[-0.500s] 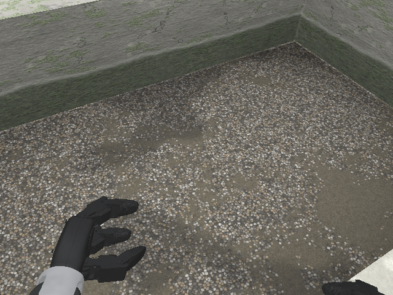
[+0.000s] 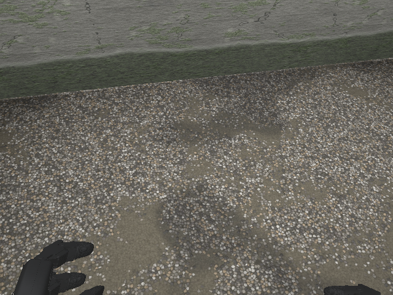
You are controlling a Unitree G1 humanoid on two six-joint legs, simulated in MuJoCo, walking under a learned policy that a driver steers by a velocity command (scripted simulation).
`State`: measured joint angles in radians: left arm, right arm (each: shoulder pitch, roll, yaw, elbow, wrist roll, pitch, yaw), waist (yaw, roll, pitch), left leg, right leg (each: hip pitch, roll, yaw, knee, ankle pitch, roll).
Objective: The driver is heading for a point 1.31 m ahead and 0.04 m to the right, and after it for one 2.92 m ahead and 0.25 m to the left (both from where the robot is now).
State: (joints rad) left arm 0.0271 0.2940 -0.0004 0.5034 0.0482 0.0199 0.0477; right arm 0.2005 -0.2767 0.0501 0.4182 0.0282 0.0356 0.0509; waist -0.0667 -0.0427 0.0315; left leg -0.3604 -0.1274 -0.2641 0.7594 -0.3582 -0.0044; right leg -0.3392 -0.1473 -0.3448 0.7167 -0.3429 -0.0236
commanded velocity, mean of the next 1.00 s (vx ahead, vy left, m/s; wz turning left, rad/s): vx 1.00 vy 0.00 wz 0.43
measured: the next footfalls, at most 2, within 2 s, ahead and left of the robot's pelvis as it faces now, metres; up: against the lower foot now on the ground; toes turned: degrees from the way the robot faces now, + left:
left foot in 0.94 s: +0.02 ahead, +0.10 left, +0.00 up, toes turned +3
right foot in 1.36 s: +0.04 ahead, -0.15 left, +0.00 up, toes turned -16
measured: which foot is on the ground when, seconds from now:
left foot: down 0.00-0.50, up 0.52-0.92, down 0.94-1.00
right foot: down 0.00-1.00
